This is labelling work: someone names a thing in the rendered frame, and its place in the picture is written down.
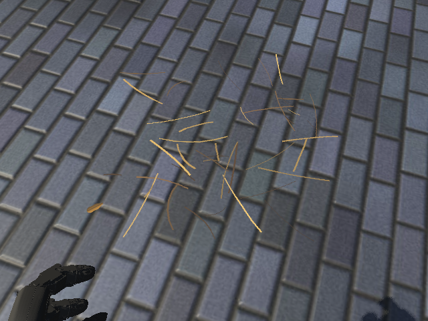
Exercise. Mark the left robot hand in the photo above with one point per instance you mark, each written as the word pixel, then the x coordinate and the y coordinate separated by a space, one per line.
pixel 33 302

